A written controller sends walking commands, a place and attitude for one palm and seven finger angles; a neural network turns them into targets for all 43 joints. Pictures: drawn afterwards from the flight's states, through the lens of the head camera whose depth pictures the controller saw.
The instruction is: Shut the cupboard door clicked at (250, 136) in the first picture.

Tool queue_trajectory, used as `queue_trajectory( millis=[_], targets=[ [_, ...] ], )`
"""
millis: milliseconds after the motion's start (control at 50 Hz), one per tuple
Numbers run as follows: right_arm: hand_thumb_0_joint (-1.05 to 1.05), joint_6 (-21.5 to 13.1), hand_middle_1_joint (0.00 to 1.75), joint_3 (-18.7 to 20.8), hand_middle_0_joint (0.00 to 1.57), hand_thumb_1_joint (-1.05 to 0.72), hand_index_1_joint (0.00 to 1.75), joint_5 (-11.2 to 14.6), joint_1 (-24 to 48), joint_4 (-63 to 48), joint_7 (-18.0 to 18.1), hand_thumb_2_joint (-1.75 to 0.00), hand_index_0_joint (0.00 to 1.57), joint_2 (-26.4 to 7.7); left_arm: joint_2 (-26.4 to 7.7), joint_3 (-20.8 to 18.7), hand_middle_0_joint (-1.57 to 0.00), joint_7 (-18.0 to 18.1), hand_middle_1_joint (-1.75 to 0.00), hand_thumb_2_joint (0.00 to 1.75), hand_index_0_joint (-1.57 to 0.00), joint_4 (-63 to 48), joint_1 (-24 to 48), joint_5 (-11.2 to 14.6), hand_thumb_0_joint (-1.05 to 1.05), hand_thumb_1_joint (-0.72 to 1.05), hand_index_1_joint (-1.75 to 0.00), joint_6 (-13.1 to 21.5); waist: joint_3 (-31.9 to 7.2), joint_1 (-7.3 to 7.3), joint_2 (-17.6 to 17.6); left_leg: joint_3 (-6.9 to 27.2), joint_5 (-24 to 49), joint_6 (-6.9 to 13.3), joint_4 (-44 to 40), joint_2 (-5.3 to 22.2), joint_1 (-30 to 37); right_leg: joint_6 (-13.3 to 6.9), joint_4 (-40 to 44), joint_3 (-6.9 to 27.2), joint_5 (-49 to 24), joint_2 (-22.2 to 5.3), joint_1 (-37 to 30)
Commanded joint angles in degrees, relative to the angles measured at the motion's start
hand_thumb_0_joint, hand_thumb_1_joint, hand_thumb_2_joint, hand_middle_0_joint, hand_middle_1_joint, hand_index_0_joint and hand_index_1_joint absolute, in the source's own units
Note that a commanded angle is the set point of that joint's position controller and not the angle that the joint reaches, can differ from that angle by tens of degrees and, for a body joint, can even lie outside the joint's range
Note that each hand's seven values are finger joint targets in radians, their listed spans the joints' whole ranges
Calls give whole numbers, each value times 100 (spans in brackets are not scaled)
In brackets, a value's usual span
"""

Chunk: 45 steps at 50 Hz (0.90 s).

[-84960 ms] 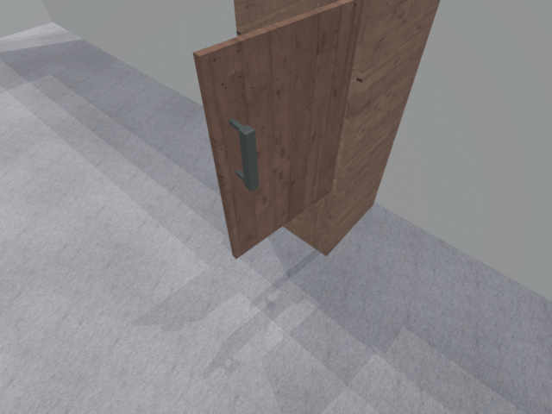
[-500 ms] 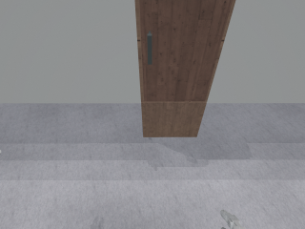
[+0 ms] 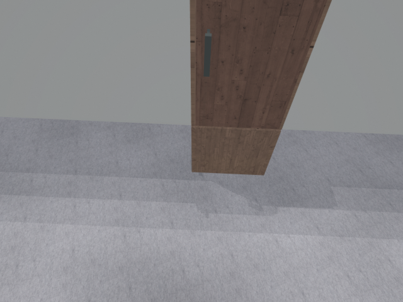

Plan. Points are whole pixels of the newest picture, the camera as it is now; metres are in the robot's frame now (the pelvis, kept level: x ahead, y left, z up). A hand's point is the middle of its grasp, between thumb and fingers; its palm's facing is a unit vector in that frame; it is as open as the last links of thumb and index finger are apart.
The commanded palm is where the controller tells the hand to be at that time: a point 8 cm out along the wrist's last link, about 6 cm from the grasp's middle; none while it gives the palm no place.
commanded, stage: let the arm hang, fingers relaxed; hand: left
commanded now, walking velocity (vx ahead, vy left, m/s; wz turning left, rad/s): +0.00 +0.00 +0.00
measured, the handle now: (207, 53) +0.89 +0.03 +0.04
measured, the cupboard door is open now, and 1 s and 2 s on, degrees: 0 0 0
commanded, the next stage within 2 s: look to check the result in 0.62 s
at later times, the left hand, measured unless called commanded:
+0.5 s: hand out of the picture +0.00 +0.18 -0.17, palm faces +0.01 -0.99 -0.16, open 7.4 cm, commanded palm none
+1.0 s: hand out of the picture -0.03 +0.19 -0.17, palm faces +0.00 -0.98 -0.18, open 7.4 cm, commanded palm none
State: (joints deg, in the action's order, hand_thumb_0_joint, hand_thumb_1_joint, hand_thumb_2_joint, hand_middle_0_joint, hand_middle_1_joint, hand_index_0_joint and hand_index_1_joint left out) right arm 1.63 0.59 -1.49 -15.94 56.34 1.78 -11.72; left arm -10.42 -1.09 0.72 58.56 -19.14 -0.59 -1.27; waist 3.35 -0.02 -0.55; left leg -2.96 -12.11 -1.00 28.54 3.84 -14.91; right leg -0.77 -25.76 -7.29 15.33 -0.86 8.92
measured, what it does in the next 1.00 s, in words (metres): stands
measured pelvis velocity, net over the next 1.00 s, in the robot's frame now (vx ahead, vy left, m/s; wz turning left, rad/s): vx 0.01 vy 0.03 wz -0.05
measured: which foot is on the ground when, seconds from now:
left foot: down 0.00-1.00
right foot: down 0.00-1.00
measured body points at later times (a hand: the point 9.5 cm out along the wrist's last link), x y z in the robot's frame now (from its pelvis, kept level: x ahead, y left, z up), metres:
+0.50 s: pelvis +0.01 +0.02 +0.00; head +0.01 +0.02 +0.45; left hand +0.00 +0.23 -0.16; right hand -0.02 -0.18 -0.16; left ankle +0.03 +0.13 -0.74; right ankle -0.01 -0.11 -0.74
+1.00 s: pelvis +0.01 +0.03 +0.00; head +0.01 +0.03 +0.45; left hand -0.02 +0.24 -0.16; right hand -0.02 -0.17 -0.16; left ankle +0.03 +0.13 -0.74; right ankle -0.01 -0.11 -0.74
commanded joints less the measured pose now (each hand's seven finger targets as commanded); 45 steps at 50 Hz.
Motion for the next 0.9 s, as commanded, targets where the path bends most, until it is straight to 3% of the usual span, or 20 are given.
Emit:
queue_trajectory(
  millis=[0, 160, 260, 560, 880],
  targets=[
    [0, -191, 30, 37, 20, -90, 30, 58, -195, -28, 22, -90, 20, -428, -503, -65, -20, 42, -30, 90, -20, 46, -15, 1, 0, 90, -30, 212, -456, -76, 193, 322, 1059, 201, -574, 324, 629, -115, 698, 644, -1092, -611, -26],
    [0, -173, 30, -21, 20, -90, 30, 55, -355, 545, 26, -90, 20, -210, -341, -28, -20, 112, -30, 90, -20, 542, -186, 6, 0, 90, -30, 170, 182, -28, 240, 263, 743, 232, -915, 284, 516, -72, 806, 652, -626, -575, 111],
    [0, -179, 30, -31, 20, -90, 30, 55, -442, 704, 31, -90, 20, -109, -293, -34, -20, 132, -30, 90, -20, 651, -233, 7, 0, 90, -30, 156, 315, -11, 98, 240, 591, 236, -1021, 252, 464, -55, 787, 667, -520, -560, 111],
    [0, -174, 30, 14, 20, -90, 30, 59, -664, 793, 59, -90, 20, 65, -110, -59, -20, 145, -30, 90, -20, 738, -400, -7, 0, 90, -30, 151, 405, -50, -122, 209, 136, 246, -1097, 190, 388, -52, 776, 672, -358, -530, 192],
    [0, -199, 30, 34, 20, -90, 30, 78, -660, 762, 60, -90, 20, -1, -53, -41, -20, 161, -30, 90, -20, 801, -539, -27, 0, 90, -30, 169, 342, -65, 144, 230, 254, 301, -1134, 248, 562, -5, 717, 709, -465, -515, 296]
  ],
)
